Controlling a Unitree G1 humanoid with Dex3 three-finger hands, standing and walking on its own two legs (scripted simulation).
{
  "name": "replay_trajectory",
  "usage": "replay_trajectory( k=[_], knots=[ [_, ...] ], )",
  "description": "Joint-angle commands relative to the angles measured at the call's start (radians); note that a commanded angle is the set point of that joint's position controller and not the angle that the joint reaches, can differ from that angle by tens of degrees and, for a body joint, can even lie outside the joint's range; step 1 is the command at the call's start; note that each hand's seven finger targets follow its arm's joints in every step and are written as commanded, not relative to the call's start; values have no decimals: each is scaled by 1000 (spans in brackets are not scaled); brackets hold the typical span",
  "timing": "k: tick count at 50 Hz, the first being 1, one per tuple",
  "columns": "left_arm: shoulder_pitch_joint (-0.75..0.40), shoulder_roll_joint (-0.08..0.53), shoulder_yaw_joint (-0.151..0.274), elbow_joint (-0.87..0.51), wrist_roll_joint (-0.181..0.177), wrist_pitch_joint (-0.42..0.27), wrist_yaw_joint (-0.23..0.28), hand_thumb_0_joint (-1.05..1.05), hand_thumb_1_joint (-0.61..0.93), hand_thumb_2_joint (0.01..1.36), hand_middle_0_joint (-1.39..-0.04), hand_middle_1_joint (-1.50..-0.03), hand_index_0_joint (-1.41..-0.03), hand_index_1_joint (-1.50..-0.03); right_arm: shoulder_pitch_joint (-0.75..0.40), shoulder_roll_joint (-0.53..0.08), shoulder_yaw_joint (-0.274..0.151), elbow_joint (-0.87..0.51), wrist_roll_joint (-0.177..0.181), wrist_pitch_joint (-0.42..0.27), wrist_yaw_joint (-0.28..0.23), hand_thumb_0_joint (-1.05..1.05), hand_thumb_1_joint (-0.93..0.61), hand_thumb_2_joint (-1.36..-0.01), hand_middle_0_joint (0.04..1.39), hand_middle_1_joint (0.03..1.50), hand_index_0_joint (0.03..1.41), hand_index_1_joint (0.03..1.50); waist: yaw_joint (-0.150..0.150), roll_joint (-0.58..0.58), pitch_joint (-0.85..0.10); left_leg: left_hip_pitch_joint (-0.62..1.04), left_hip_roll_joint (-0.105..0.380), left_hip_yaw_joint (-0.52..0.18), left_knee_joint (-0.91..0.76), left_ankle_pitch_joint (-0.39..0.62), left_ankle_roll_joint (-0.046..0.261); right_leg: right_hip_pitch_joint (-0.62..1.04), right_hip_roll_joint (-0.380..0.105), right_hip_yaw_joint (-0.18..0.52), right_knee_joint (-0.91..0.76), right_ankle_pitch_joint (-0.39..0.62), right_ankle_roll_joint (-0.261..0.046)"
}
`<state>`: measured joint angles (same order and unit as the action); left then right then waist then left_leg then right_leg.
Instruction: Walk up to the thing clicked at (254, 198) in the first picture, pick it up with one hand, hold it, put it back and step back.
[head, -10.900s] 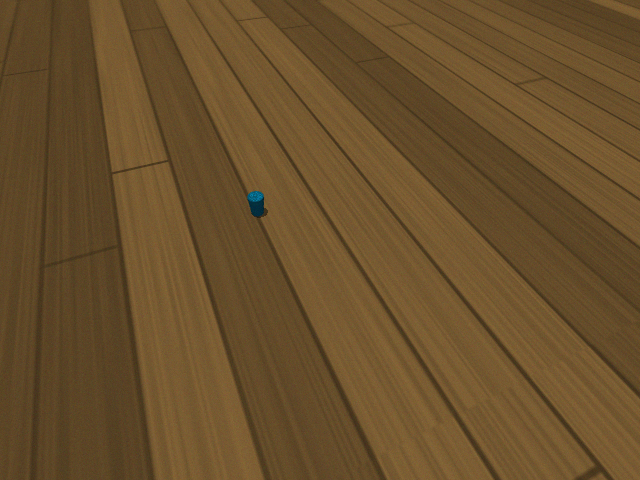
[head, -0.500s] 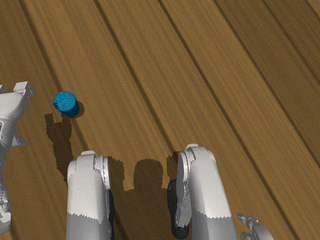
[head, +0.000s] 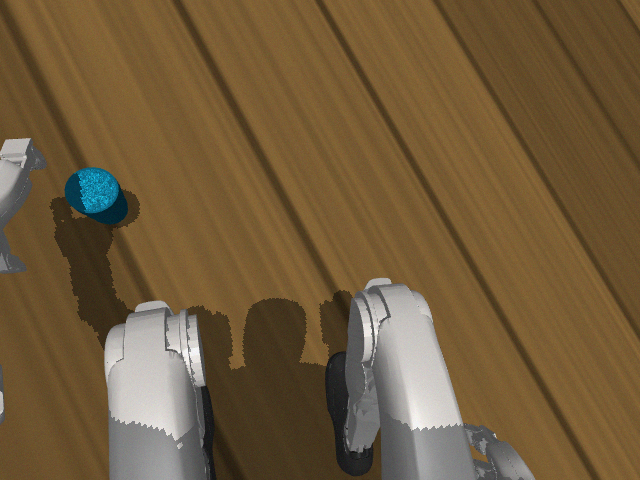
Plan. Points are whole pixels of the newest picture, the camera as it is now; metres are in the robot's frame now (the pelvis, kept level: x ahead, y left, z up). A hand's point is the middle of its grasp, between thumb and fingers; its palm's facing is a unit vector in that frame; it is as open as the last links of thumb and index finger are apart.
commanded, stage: rise first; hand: left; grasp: from above
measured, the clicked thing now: (102, 200) +0.51 +0.28 -0.30
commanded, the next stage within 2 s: approach in 1.90 s
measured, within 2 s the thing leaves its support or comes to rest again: neither
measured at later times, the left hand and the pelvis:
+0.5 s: hand (22, 214) +0.44 +0.34 -0.18, palm faces -0.45 -0.08 -0.89, open 14.1 cm; pelvis +0.00 +0.00 -0.01, yaw -1 degrees
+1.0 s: hand (34, 207) +0.46 +0.33 -0.18, palm faces -0.45 -0.07 -0.89, open 14.1 cm; pelvis +0.00 +0.00 -0.02, yaw -1 degrees
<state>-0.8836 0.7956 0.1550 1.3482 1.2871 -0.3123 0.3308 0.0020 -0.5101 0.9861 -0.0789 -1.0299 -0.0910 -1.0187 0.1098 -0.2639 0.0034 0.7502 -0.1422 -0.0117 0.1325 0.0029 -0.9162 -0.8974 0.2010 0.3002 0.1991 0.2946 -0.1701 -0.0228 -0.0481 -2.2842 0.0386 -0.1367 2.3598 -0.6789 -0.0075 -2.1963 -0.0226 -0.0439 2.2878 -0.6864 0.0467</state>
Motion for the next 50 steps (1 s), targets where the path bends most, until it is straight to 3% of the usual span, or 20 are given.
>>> replay_trajectory(
  k=[1,11,14,17,19,20,23,24,25,29,31,34,47,48,50],
  knots=[
    [-287,295,48,-143,-12,12,42,0,-536,983,-56,-1050,-69,-1036,223,-247,-75,-13,-5,-4,-11,0,-909,-904,199,300,200,300,0,287,-692,567,-28,91,-238,202,33,290,37,-99,-221,222,-73],
    [-295,328,68,-122,-17,14,50,0,-539,986,-56,-1049,-68,-1037,217,-253,-62,-14,-10,0,-7,0,-906,-903,199,300,200,300,-1,286,-692,531,-29,91,-220,174,34,286,42,-100,-214,203,-75],
    [-275,308,57,-93,-16,14,50,0,-541,988,-57,-1049,-67,-1038,219,-257,-56,-13,-15,1,-4,0,-906,-903,199,300,200,300,-13,289,-674,530,-31,85,-219,187,33,273,42,-105,-201,214,-74],
    [-301,328,58,-93,-16,11,53,0,-546,991,-60,-1045,-67,-1037,218,-258,-54,-10,-13,0,-5,0,-908,-904,199,300,200,300,-21,275,-657,502,-31,92,-204,171,37,279,42,-100,-214,208,-73],
    [-297,334,59,-98,-16,6,54,0,-540,982,-59,-1060,-71,-1047,218,-254,-51,-7,-16,0,-3,0,-909,-904,199,300,200,300,-12,266,-675,483,-32,100,-192,178,39,308,44,-95,-216,218,-70],
    [-302,332,61,-104,-18,5,57,0,-611,1062,-72,-996,-42,-1028,217,-255,-50,-4,-16,1,-4,0,-914,-906,199,300,199,300,-11,269,-687,492,-34,99,-192,182,38,304,44,-96,-211,218,-71],
    [-316,324,54,-98,-10,6,62,0,-569,1014,-65,-1036,-62,-1039,225,-262,-51,-2,-21,-2,-1,0,-910,-904,199,300,199,300,-26,295,-685,520,-31,84,-202,184,33,271,43,-111,-193,215,-75],
    [-320,325,53,-105,-11,5,66,0,-572,1015,-64,-1034,-60,-1037,220,-259,-52,-4,-16,0,-3,0,-911,-905,199,300,199,300,-17,305,-694,531,-32,89,-198,190,32,272,45,-105,-200,220,-76],
    [-317,316,46,-88,-9,8,66,0,-571,1014,-66,-1041,-62,-1044,226,-259,-49,-4,-20,-1,-1,0,-913,-906,199,300,199,300,-33,303,-684,524,-32,90,-192,197,33,280,44,-105,-198,229,-74],
    [-327,322,53,-98,-13,13,73,0,-567,1007,-65,-1045,-63,-1046,226,-260,-46,3,-19,-2,-1,0,-913,-905,199,300,199,300,-21,306,-676,512,-35,92,-199,191,32,273,43,-105,-195,222,-75],
    [-346,307,34,-91,-9,15,71,0,-568,1008,-65,-1046,-63,-1047,225,-261,-45,-4,-23,-5,1,0,-913,-906,199,300,199,300,-42,313,-667,517,-30,86,-195,184,32,264,42,-110,-196,220,-74],
    [-346,294,25,-64,-8,21,72,0,-565,1007,-64,-1049,-64,-1049,227,-264,-43,-2,-19,-7,2,0,-912,-905,199,300,199,300,-47,330,-649,531,-30,71,-207,176,28,228,39,-118,-177,211,-74],
    [-356,328,30,-7,2,23,79,0,-575,1018,-70,-1043,-65,-1049,226,-264,-22,-7,-22,-12,2,0,-913,-906,199,300,199,300,-53,303,-641,486,-37,88,-179,173,34,252,44,-110,-188,214,-74],
    [-368,332,28,-17,6,23,77,0,-575,1019,-72,-1045,-67,-1051,232,-264,-17,-6,-27,-12,4,0,-913,-905,199,300,199,300,-66,308,-644,485,-37,87,-176,178,33,260,44,-114,-184,219,-73],
    [-364,342,31,-22,5,22,78,0,-587,1030,-71,-1042,-63,-1051,232,-266,-16,-6,-27,-12,4,0,-915,-907,199,300,199,300,-57,315,-668,500,-35,88,-168,197,33,273,45,-110,-183,239,-72]
  ],
)
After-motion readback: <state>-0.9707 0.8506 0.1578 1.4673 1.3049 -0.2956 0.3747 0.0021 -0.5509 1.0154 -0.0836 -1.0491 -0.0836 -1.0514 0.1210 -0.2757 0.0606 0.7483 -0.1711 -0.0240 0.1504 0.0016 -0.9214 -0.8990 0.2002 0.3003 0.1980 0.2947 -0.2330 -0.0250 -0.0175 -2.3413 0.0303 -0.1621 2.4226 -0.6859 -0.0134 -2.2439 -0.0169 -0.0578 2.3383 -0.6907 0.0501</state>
